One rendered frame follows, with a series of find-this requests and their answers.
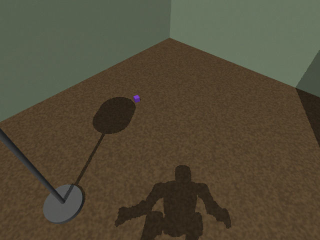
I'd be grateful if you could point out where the cube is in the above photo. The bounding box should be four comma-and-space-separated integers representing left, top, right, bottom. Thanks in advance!
133, 95, 140, 103

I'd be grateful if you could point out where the floor lamp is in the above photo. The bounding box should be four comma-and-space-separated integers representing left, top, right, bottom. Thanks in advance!
0, 128, 84, 224

